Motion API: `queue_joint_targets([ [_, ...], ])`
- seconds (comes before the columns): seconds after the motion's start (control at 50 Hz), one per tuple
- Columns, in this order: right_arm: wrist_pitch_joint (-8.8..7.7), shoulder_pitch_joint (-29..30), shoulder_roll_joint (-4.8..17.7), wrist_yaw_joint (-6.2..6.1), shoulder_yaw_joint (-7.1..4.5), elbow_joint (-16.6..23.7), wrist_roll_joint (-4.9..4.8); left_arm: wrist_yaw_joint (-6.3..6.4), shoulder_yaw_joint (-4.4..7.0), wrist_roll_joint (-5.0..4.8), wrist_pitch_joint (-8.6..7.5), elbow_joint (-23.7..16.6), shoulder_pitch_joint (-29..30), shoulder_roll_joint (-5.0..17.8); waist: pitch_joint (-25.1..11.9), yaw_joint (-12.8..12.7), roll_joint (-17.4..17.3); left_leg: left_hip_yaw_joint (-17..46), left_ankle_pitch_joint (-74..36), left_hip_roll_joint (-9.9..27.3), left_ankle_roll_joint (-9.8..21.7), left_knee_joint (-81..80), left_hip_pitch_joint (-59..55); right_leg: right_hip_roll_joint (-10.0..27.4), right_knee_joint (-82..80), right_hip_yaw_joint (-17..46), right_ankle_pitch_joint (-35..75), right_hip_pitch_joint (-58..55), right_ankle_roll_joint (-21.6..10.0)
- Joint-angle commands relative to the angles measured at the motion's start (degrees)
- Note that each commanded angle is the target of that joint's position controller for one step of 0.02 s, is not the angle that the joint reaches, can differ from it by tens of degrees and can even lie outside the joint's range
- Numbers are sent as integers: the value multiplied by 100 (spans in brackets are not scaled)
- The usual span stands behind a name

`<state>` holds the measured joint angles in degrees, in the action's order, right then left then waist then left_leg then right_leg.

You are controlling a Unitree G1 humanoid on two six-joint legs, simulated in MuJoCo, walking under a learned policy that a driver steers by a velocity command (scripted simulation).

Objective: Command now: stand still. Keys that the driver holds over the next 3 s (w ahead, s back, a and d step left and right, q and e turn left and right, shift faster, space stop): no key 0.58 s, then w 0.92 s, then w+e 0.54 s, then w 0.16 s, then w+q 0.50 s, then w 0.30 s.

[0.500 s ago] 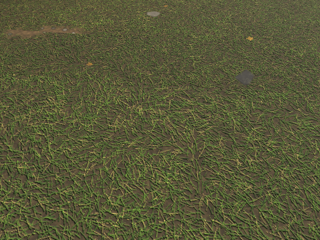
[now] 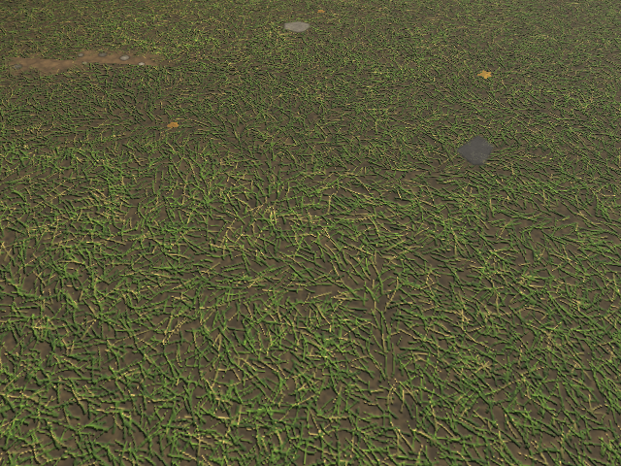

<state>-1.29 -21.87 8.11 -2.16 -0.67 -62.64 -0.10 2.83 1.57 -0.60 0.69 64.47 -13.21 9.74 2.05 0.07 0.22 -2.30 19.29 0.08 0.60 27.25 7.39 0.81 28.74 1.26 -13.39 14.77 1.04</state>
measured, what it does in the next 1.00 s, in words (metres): walks ahead: right foot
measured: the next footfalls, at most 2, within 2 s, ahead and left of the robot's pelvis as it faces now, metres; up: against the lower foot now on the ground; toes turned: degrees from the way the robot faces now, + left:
right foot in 0.88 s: +0.11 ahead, -0.14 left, +0.00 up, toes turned -3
left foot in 1.38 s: +0.50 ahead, +0.09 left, +0.00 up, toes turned +3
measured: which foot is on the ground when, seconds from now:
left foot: down 0.00-0.88, up 0.90-1.00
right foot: down 0.00-0.64, up 0.66-0.86, down 0.88-1.00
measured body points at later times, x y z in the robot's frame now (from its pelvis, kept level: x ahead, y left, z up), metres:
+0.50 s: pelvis +0.00 +0.00 +0.00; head +0.01 +0.01 +0.45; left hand +0.00 +0.24 -0.16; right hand -0.05 -0.22 -0.16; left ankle -0.05 +0.11 -0.74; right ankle +0.02 -0.13 -0.74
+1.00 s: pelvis +0.10 -0.05 +0.00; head +0.10 -0.07 +0.45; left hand +0.08 +0.20 -0.14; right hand +0.12 -0.31 -0.15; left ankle +0.01 +0.09 -0.64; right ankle +0.07 -0.14 -0.74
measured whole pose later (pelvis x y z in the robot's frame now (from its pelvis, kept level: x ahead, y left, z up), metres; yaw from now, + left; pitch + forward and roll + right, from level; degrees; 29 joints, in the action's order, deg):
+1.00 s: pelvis +0.10 -0.05 +0.00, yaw +0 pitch +1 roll +0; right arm -5.5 -19.8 13.5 -0.6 -3.0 -57.1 -2.5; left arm -1.0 2.9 -0.7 -6.8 62.7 -20.8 11.0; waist -0.9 -1.4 -2.4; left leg 1.3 18.0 2.2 4.9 68.7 24.8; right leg -1.0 27.3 -4.3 -16.8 11.3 -2.8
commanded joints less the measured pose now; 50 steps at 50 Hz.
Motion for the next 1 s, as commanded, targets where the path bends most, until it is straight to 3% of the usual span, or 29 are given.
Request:
queue_joint_targets([
  [0.02,-13,-632,445,-13,-73,6,1,18,79,1,-15,-83,-307,500,183,-5,-59,161,-1102,161,62,-589,673,73,-272,45,1234,-463,-215],
  [0.58,-28,-623,427,-2,-84,47,-1,34,88,5,-30,-55,-412,466,248,-9,-54,204,-861,165,111,-682,742,93,-323,40,1006,-406,-160],
  [0.6,-18,-731,406,-11,-84,-8,-5,35,74,8,-25,-3,-507,405,109,-4,-100,189,-270,134,148,-748,680,-3,-267,-73,474,-452,-162],
  [0.62,2,-772,531,-30,-131,-14,-47,39,86,-18,-23,6,-515,414,187,27,-222,295,712,154,275,-844,727,-195,-20,-282,-405,-281,-179],
  [0.64,13,-733,739,-53,-198,46,-90,39,107,-46,-41,-31,-468,436,365,67,-474,645,1813,366,488,-1042,811,-372,355,-500,-1271,98,-209],
  [0.68,-53,-880,1152,-66,-340,128,-165,-23,89,-56,-198,-305,-9,353,876,271,-1072,2106,3102,1497,1122,-1802,754,-233,1516,-581,-1320,1185,-309],
  [0.7,-119,-849,1247,-67,-391,173,-151,-80,76,-83,-304,-435,208,328,1125,314,-1110,2668,2965,1962,1399,-2056,762,59,2072,-351,-1258,1647,-398],
  [0.72,-195,-818,1169,-55,-386,205,-90,-131,95,-122,-394,-542,362,383,1259,314,-1004,2878,2490,2162,1503,-2107,476,275,2514,-140,-1528,2215,-465],
  [0.76,-285,-580,1044,-7,-372,316,-132,-212,124,-182,-545,-642,344,474,1126,172,-734,2423,1521,1999,1273,-1911,-76,533,2118,20,-1546,2493,-582],
  [0.8,-266,-412,1131,37,-391,388,-190,-276,151,-178,-637,-576,201,445,809,61,-619,1527,822,1482,988,-1659,201,266,1086,-437,-1153,1358,-551],
  [0.82,-233,-319,1191,55,-399,406,-211,-306,171,-178,-645,-412,-181,373,658,-144,-592,1154,780,1254,909,-1388,694,22,605,-752,-612,410,-488],
  [0.86,-230,-239,1174,79,-365,471,-186,-304,324,-163,-590,15,-1298,494,262,-608,-431,766,23,870,777,-465,1518,-423,262,-1005,0,-1302,-389],
  [0.88,-275,60,934,107,-285,591,-159,-265,452,-138,-594,133,-2055,842,53,-986,395,176,-641,419,457,1354,2077,385,-442,243,-483,-1984,-665],
  [0.9,-394,44,351,106,-140,842,-116,-276,546,-85,-654,106,-2695,1561,-420,-962,1931,-69,846,-283,162,3541,3325,1936,-1644,3228,-1080,-2747,-1506],
  [0.92,-502,47,418,122,-161,913,-284,-324,415,47,-765,92,-2387,1290,-395,-687,1433,823,1065,-144,303,4744,3830,2396,-2121,4510,-2085,-2399,-1897],
  [0.94,-567,303,670,161,-199,1024,-373,-344,306,2,-833,-102,-1699,996,203,-450,803,912,539,229,490,5082,4292,2303,-2045,3842,-2227,-1980,-1715],
  [0.96,-599,412,817,179,-235,1031,-322,-383,210,-9,-847,-266,-1158,776,383,-280,447,815,-113,495,573,4926,4205,1955,-2029,2905,-1656,-1636,-1451],
  [0.98,-604,411,891,164,-295,986,-225,-420,160,6,-826,-372,-847,724,407,-134,285,734,-556,669,581,4537,3946,1649,-2077,2160,-916,-1351,-1245],
  [1.0,-570,387,997,173,-360,955,-171,-425,117,25,-794,-390,-818,612,399,-57,348,648,-794,780,544,4174,3604,1355,-2117,1524,-258,-1167,-1074],
])
Over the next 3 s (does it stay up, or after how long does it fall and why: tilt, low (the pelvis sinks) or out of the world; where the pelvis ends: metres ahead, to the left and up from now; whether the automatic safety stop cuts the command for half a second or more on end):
stays up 1.22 -0.15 -0.01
